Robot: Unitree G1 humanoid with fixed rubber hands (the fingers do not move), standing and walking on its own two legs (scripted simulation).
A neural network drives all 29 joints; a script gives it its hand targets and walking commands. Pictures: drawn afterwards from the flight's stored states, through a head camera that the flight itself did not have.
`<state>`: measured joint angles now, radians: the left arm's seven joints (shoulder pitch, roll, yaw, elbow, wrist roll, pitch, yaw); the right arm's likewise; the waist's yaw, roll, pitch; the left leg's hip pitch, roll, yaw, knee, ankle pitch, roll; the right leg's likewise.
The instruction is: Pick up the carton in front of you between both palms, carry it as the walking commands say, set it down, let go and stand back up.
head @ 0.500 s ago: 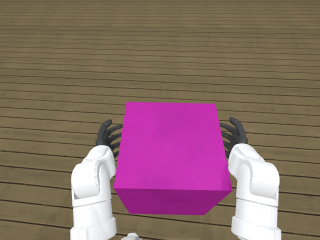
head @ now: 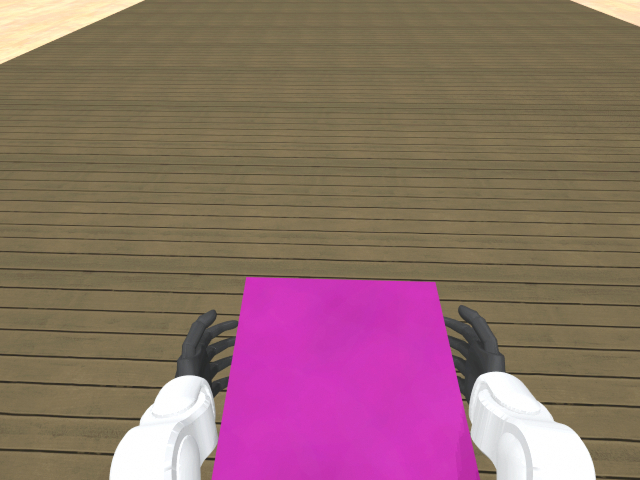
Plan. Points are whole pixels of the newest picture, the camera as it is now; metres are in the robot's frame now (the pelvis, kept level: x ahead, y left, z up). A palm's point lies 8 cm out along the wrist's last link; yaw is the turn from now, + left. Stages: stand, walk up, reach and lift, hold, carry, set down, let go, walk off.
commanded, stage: carry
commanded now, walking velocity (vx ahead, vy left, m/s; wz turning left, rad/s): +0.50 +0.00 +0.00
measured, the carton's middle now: (335, 410) +0.22 +0.00 +0.03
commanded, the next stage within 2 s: none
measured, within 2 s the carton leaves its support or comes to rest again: neither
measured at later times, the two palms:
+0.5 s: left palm (235, 220) +0.52 +0.15 +0.09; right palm (415, 210) +0.53 -0.15 +0.10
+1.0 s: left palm (252, 141) +0.81 +0.16 +0.09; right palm (385, 140) +0.82 -0.14 +0.08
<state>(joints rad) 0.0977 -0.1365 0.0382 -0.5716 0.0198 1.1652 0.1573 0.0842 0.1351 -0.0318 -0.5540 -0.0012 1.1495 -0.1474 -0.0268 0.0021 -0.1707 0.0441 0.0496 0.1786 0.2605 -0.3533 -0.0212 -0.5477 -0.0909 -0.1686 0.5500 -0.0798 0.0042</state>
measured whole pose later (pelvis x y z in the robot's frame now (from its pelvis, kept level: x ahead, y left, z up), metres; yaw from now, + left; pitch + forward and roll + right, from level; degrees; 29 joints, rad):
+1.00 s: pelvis +0.59 +0.00 -0.01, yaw +1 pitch +3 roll -1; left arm 0.08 -0.13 0.03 -0.56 0.02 1.14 0.15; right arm 0.07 0.13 -0.05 -0.57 0.00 1.14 -0.14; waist 0.01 0.04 -0.10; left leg -0.11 0.10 0.18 0.56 -0.44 -0.04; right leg -0.41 -0.03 -0.23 0.47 -0.11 -0.07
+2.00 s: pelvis +0.62 +0.02 -0.01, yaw +3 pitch +2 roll +0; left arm -0.19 -0.14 0.15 0.13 0.20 0.69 0.05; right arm -0.19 0.14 -0.16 0.12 -0.21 0.69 -0.03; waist 0.00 0.01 -0.05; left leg -0.14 0.04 0.15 0.52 -0.41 0.01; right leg -0.37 -0.08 -0.21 0.54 -0.19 -0.02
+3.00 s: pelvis +0.60 +0.03 +0.00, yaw +6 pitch -2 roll -1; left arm -0.20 -0.14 0.14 0.17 0.23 0.69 0.02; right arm -0.17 0.13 -0.16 0.09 -0.23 0.72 -0.02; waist -0.02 0.03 0.02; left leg -0.09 0.01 0.08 0.48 -0.35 0.03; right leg -0.27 -0.04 -0.04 0.43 -0.09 0.01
